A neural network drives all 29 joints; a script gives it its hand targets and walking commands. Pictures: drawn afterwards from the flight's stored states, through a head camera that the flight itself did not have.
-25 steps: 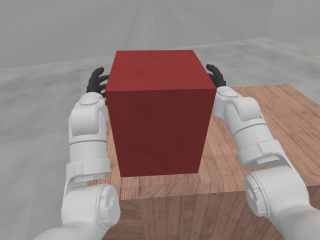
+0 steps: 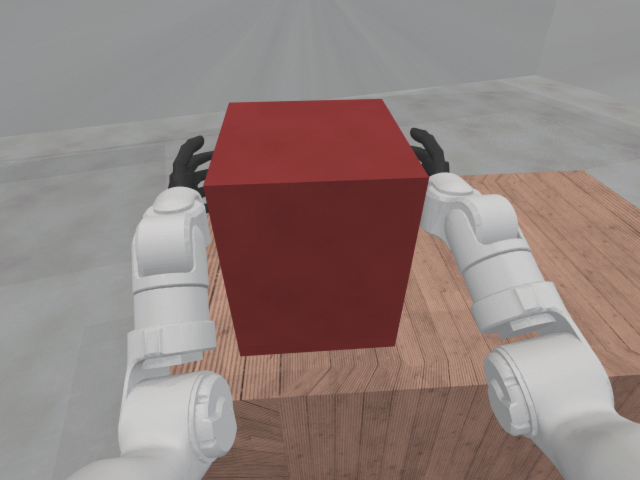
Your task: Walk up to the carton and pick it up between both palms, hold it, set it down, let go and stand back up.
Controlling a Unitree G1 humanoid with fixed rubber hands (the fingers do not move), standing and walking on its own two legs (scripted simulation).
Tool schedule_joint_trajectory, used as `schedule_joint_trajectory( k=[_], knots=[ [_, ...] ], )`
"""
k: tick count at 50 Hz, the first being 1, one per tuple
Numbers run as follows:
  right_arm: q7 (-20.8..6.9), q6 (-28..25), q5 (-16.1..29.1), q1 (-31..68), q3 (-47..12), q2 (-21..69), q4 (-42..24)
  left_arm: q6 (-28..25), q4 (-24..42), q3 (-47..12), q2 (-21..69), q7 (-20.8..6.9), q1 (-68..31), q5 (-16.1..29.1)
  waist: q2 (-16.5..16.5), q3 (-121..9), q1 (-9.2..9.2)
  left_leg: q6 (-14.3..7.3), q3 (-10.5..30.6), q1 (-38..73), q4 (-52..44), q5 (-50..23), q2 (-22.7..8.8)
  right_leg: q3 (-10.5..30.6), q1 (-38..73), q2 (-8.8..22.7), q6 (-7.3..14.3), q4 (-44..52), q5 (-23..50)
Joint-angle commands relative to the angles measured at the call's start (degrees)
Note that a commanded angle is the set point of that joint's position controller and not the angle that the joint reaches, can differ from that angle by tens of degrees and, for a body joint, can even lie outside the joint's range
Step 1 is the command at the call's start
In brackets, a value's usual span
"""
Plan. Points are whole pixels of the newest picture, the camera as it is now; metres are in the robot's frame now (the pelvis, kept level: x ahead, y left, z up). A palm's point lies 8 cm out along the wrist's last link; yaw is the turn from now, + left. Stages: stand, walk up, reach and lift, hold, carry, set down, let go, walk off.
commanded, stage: set down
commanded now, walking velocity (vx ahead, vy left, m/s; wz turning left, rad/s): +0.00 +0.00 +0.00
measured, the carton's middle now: (312, 225) +0.37 +0.00 +0.20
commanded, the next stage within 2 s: none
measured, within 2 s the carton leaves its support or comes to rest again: neither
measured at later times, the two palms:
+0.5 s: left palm (178, 218) +0.38 +0.17 +0.23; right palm (401, 210) +0.39 -0.12 +0.21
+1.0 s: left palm (203, 229) +0.38 +0.14 +0.21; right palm (415, 217) +0.40 -0.15 +0.19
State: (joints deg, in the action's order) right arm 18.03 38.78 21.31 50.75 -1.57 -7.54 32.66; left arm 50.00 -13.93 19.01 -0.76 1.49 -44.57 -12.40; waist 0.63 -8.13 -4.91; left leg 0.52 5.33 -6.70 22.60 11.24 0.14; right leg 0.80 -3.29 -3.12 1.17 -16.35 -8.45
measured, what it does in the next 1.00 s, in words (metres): stands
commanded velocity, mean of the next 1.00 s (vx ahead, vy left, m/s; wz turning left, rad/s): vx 0.00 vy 0.00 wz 0.00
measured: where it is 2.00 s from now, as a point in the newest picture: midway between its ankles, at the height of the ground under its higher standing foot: outside the picture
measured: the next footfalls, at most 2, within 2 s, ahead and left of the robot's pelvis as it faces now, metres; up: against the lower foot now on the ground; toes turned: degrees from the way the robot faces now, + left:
none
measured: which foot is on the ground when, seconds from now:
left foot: down 0.00-1.00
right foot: down 0.00-1.00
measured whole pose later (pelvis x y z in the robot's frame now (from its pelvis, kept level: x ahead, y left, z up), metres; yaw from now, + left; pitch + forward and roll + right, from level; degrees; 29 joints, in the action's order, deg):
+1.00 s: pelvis +0.00 -0.02 +0.00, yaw -1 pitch -6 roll -1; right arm 7.4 10.4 9.2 48.6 3.4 -5.3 50.3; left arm 31.1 -22.2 20.9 4.8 5.7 -43.2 -17.8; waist -0.3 -0.1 0.6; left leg 1.8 4.0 -2.4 19.0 10.1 -1.1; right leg 0.0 -0.7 -3.6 2.5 -15.8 -8.7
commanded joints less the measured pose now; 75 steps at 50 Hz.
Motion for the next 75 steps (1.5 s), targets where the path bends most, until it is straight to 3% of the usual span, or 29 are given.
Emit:
schedule_joint_trajectory(
  k=[1, 3, 5, 8, 12, 15, 18, 22, 23, 25, 26, 30, 36, 37, 40, 43, 44, 47, 48, 50, 52, 54, 57, 59, 62, 63, 68, 74, 75],
  knots=[
    [-7.68, -3.86, 8.47, 50.25, -14.99, 37.13, -21.82, -5.69, 7.08, -26.73, 33.68, -8.44, -48.49, 11.25, 0.81, -20.86, -3.02, 2.15, -1.76, 5.47, -2.26, -14.57, 1.97, 0.66, 9.39, -0.67, -3.43, 1.67, 16.74],
    [-8.91, -5.72, 5.96, 51.31, -12.73, 37.23, -18.90, -6.62, 3.19, -24.07, 33.30, -9.10, -49.61, 8.96, 1.11, -19.32, 0.06, 1.63, -2.39, 5.35, -4.05, -9.14, 1.25, 0.00, 5.11, -0.32, -2.80, 2.86, 7.21],
    [-9.69, -8.81, 4.73, 55.35, -13.17, 39.53, -18.87, -8.57, 1.57, -21.74, 32.92, -8.84, -50.43, 7.52, 0.36, -18.98, 2.69, 0.92, -3.41, 5.62, -3.82, -11.19, 1.81, -0.48, 6.01, 0.06, -2.94, 2.94, 8.66],
    [-11.14, -14.41, 1.76, 57.11, -11.00, 38.56, -15.87, -11.96, 0.14, -21.76, 34.65, -8.27, -52.25, 6.41, 3.78, -22.05, 3.03, 1.97, -3.67, 9.40, -3.00, -13.29, 1.09, -1.97, 4.56, -0.35, -1.99, 2.45, 7.35],
    [-13.86, -20.34, -4.99, 52.80, -5.89, 37.26, -3.66, -15.69, -10.83, -14.26, 30.97, -8.11, -44.95, 1.58, 0.15, -15.05, 4.63, 0.44, -4.57, 8.73, -4.61, -9.74, 0.70, -2.93, 2.05, 0.25, -2.31, 3.50, 1.67],
    [-14.29, -23.61, -7.33, 50.64, -3.26, 34.43, -0.97, -16.71, -12.36, -11.85, 29.83, -9.02, -41.32, -0.07, -1.96, -13.32, 3.71, 0.28, -5.15, 9.40, -5.17, -11.41, 0.81, -3.94, 4.80, 0.02, -2.60, 3.96, 3.29],
    [-14.13, -25.87, -9.62, 45.69, -1.16, 33.44, 2.71, -18.60, -9.80, -13.69, 29.25, -9.56, -40.64, -0.20, -0.55, -13.17, 1.36, 0.43, -6.17, 11.32, -4.84, -14.62, 1.26, -4.68, 5.19, 0.57, -3.08, 4.22, 7.32],
    [-14.31, -31.60, -7.96, 51.82, -6.22, 35.24, -6.72, -22.37, 1.30, -25.41, 35.73, -7.70, -45.31, 4.68, 2.04, -25.89, 1.06, 3.07, -5.49, 17.71, -1.02, -25.97, 1.35, -6.13, 8.01, -0.24, -2.44, 1.79, 15.10],
    [-14.27, -31.94, -7.88, 51.26, -6.68, 34.46, -7.53, -22.53, -0.33, -27.34, 36.31, -6.97, -43.54, 5.14, 3.37, -26.09, 0.57, 4.01, -4.97, 18.94, 0.00, -29.57, 0.82, -6.11, 7.57, -0.28, -2.16, 2.18, 16.52],
    [-14.64, -32.65, -8.50, 51.85, -6.77, 32.27, -7.58, -22.17, -0.82, -27.83, 37.46, -6.06, -42.54, 4.96, 4.81, -24.82, 1.09, 4.39, -4.20, 20.71, -0.15, -28.27, 0.19, -6.63, 4.34, -0.45, -1.68, 2.89, 12.01],
    [-14.89, -33.89, -7.42, 53.37, -8.19, 32.70, -11.13, -23.32, 5.26, -32.25, 39.76, -5.14, -44.75, 6.02, 5.21, -28.17, 1.45, 5.14, -4.29, 22.89, 0.58, -30.03, 0.03, -7.23, 3.70, -0.87, -1.40, 2.51, 12.19],
    [-15.46, -33.35, -10.25, 47.88, -6.59, 31.00, -6.64, -22.59, 3.14, -32.74, 39.09, -4.23, -42.84, 4.81, 5.21, -24.10, -0.20, 4.77, -4.31, 20.56, -0.02, -26.04, 0.26, -6.46, 3.81, -0.01, -1.28, 2.60, 11.76],
    [-15.36, -33.71, -8.83, 46.30, -11.22, 33.93, -7.87, -22.95, 3.89, -30.05, 37.40, -3.93, -38.36, 4.46, 0.64, -24.35, 3.49, 2.89, -5.05, 15.19, -0.54, -24.75, 1.00, -4.49, 10.61, 1.03, -3.05, 0.54, 21.56],
    [-15.46, -33.26, -9.45, 46.06, -9.78, 34.26, -5.89, -23.26, 3.73, -29.52, 36.96, -4.00, -41.69, 4.50, 0.15, -23.82, 2.65, 2.81, -5.19, 14.18, -1.04, -22.55, 1.14, -4.58, 10.58, 1.02, -3.33, 0.31, 20.15],
    [-16.15, -32.66, -10.99, 45.92, -6.68, 31.28, -2.07, -21.67, -3.45, -24.07, 35.11, -4.45, -36.40, 1.66, 0.46, -17.37, 4.35, 2.04, -5.37, 11.98, -3.35, -17.84, 1.01, -4.17, 8.53, 1.68, -3.47, 1.29, 15.84],
    [-17.00, -34.10, -9.15, 47.26, -8.70, 32.68, -3.33, -22.63, 1.04, -25.27, 36.04, -3.38, -38.31, 2.23, 0.88, -23.05, 6.64, 2.84, -5.93, 13.84, -1.54, -23.68, 0.63, -4.23, 9.66, 0.72, -2.85, 0.15, 19.53],
    [-16.72, -33.71, -9.34, 45.87, -9.32, 33.01, -2.07, -22.35, -2.66, -23.77, 35.23, -3.54, -34.29, 1.69, -2.17, -20.36, 6.47, 2.13, -5.88, 13.06, -1.90, -23.40, 0.65, -4.07, 10.58, 0.77, -3.26, 0.52, 21.25],
    [-17.01, -34.24, -9.83, 49.86, -10.14, 32.95, -5.89, -22.57, -3.79, -21.79, 33.83, -3.51, -34.33, 1.92, -3.01, -21.87, 8.24, 1.01, -6.57, 10.26, -2.58, -21.83, 1.02, -3.11, 12.16, 1.56, -3.88, 0.05, 24.43],
    [-17.08, -34.43, -10.79, 48.58, -8.86, 33.46, -2.94, -23.02, -2.66, -21.65, 34.58, -3.50, -37.58, 1.90, -2.64, -21.05, 7.10, 1.24, -6.34, 10.08, -2.85, -20.23, 0.89, -3.74, 11.44, 1.66, -4.06, -0.43, 22.79],
    [-17.59, -34.25, -11.82, 47.42, -7.64, 33.63, -0.45, -23.34, -3.69, -19.93, 33.13, -3.47, -37.37, 1.37, -3.03, -19.29, 7.92, 0.72, -6.70, 9.12, -3.88, -17.81, 0.94, -3.55, 10.29, 1.95, -4.12, 0.09, 19.54],
    [-18.16, -34.72, -14.59, 46.51, -2.57, 31.54, 2.69, -23.73, -7.66, -19.75, 34.03, -3.53, -37.89, 0.62, -1.38, -18.41, 5.81, 0.90, -6.34, 9.24, -4.82, -13.03, 0.52, -4.38, 6.68, 1.80, -3.64, 1.20, 12.61],
    [-18.60, -36.39, -13.93, 48.65, -4.68, 33.93, -0.09, -25.51, -4.31, -22.02, 34.41, -2.87, -40.43, 2.59, -1.88, -24.60, 7.64, 1.17, -6.90, 10.09, -3.96, -16.43, 0.49, -4.77, 8.53, 1.67, -3.44, 0.73, 15.79],
    [-19.42, -38.13, -14.77, 49.64, -2.36, 31.71, 2.95, -27.64, -2.76, -25.33, 37.90, -1.04, -43.63, 2.77, 3.18, -28.88, 6.31, 3.35, -6.50, 13.35, -2.20, -21.15, 0.32, -5.80, 3.93, 0.78, -2.43, 0.02, 16.67],
    [-19.81, -38.54, -16.27, 48.25, -1.10, 30.76, 5.93, -27.70, -5.15, -24.92, 38.38, -0.62, -42.21, 2.38, 2.74, -27.21, 5.81, 3.45, -6.39, 15.17, -1.81, -21.80, -0.34, -6.20, 2.23, 0.93, -1.84, 0.92, 14.61],
    [-20.42, -38.65, -17.78, 49.24, 1.05, 30.49, 8.50, -27.92, -10.14, -22.19, 36.05, -0.08, -41.51, 1.56, 0.02, -22.72, 7.04, 2.11, -7.09, 11.87, -3.37, -15.91, -0.09, -5.71, 1.74, 1.37, -2.01, 2.16, 9.89],
    [-20.61, -39.43, -17.06, 49.48, 0.75, 30.97, 8.35, -28.77, -6.83, -22.62, 37.91, 0.14, -43.38, 2.14, 0.29, -27.31, 7.84, 2.63, -6.68, 11.77, -2.71, -18.34, -0.16, -5.66, 2.41, 1.25, -2.10, 1.01, 11.84],
    [-21.39, -40.27, -19.54, 47.41, 4.46, 30.31, 14.22, -30.31, -10.89, -21.66, 37.56, 1.05, -42.95, 1.08, 0.34, -25.37, 6.42, 2.75, -6.75, 11.17, -2.88, -17.90, -0.32, -5.86, 1.14, 1.36, -1.77, 1.72, 11.23],
    [-22.07, -41.74, -20.43, 48.16, 4.74, 29.33, 15.39, -31.85, -11.95, -20.21, 38.17, 1.99, -40.04, 0.21, 0.49, -28.77, 8.20, 3.51, -7.11, 10.63, -2.40, -23.02, -0.25, -5.65, 2.97, 1.21, -1.85, 0.72, 17.81],
    [-22.28, -42.03, -19.98, 48.50, 3.79, 29.20, 14.80, -31.44, -12.87, -18.61, 37.60, 2.02, -39.20, 0.19, -0.37, -27.45, 9.64, 2.95, -7.48, 9.60, -2.76, -21.64, -0.03, -4.89, 4.03, 1.75, -2.17, 0.89, 17.40]
  ],
)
